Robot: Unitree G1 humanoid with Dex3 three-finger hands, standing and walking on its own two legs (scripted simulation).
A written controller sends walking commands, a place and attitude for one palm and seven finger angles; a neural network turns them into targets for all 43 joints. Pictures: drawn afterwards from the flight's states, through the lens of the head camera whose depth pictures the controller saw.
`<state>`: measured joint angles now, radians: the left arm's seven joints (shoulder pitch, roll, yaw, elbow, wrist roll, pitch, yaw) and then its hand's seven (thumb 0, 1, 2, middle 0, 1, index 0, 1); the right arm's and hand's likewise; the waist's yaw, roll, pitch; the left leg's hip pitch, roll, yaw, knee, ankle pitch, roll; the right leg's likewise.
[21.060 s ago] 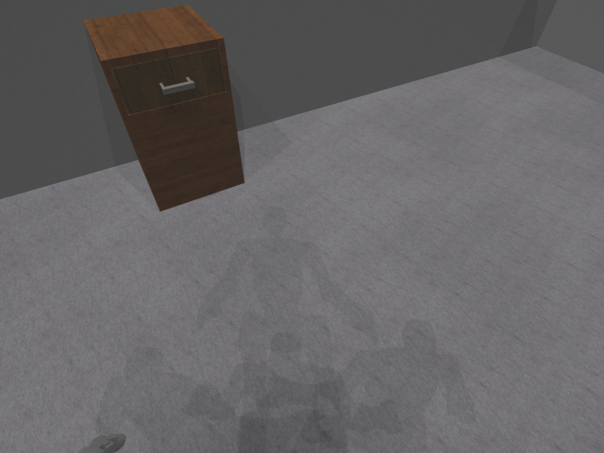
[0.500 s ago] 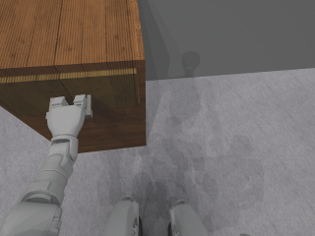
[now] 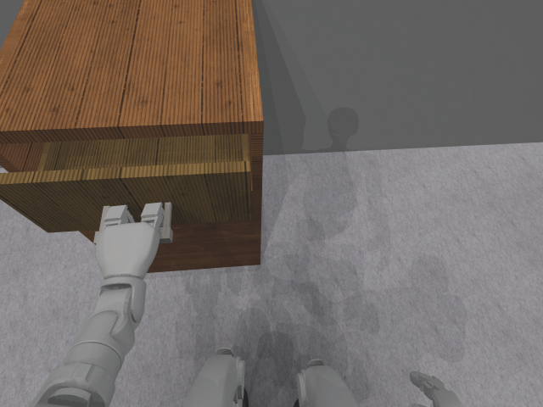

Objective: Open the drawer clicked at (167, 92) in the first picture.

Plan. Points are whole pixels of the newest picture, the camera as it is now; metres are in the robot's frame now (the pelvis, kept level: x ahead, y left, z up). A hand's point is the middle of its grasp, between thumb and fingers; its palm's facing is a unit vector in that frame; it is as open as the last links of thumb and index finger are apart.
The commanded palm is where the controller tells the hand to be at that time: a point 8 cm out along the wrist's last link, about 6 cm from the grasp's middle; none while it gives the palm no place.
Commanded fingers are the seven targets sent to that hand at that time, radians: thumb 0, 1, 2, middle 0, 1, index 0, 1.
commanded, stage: pull the drawer open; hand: left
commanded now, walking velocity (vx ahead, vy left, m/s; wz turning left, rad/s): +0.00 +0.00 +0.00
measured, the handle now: (136, 224) +0.40 +0.24 -0.06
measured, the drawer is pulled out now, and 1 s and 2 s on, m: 0.07 0.18 0.27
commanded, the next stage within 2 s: none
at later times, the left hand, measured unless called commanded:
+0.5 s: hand (139, 288) +0.30 +0.22 -0.08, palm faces -0.04 -0.09 -1.00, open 5.3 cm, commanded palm +0.27 +0.22 -0.03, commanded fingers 0.00 0.90 0.90 -0.40 -1.35 -0.40 -1.35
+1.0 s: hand (135, 327) +0.24 +0.21 -0.08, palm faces -0.06 -0.09 -0.99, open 5.4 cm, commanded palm +0.21 +0.20 -0.03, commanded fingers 0.00 0.90 0.90 -0.40 -1.35 -0.40 -1.35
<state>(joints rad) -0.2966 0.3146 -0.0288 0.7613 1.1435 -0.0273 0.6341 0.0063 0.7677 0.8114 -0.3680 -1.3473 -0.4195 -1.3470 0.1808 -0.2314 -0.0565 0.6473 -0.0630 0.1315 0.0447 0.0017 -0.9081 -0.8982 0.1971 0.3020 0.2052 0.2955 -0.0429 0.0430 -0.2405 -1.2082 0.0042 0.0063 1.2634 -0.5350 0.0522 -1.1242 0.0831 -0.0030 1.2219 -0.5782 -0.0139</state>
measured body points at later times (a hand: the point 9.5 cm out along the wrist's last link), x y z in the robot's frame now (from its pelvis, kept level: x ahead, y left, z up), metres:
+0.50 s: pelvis +0.00 +0.00 +0.00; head +0.10 +0.01 +0.44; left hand +0.29 +0.22 -0.03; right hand +0.14 -0.25 -0.12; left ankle +0.02 +0.09 -0.62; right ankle -0.01 -0.12 -0.62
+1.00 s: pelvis -0.01 +0.00 +0.00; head +0.09 +0.00 +0.44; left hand +0.24 +0.22 -0.03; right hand +0.18 -0.23 -0.12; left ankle +0.02 +0.09 -0.62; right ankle -0.01 -0.12 -0.62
